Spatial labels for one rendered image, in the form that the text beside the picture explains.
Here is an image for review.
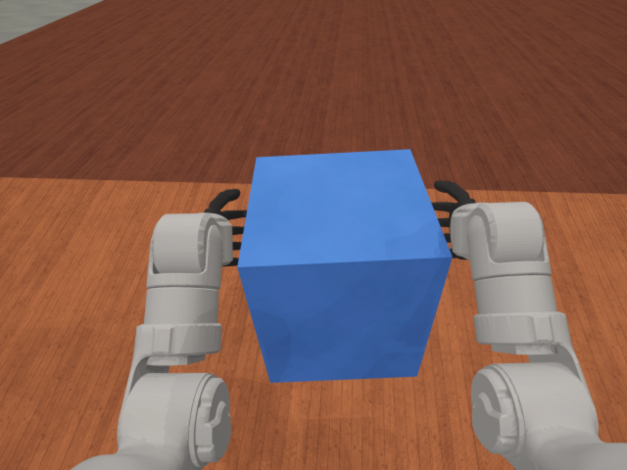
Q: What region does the robot right forearm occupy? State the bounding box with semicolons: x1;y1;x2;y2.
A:
450;202;599;434

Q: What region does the right robot upper arm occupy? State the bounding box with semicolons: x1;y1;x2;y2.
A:
471;362;627;470

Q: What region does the carton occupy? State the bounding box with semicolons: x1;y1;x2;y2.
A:
237;149;453;383

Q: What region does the right robot hand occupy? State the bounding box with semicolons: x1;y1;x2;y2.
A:
431;180;476;259

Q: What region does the robot left forearm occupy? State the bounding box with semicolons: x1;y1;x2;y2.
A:
118;212;233;447

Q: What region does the left robot hand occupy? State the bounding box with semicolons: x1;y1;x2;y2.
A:
204;189;247;266

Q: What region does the left robot upper arm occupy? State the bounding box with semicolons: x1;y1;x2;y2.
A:
71;373;231;470

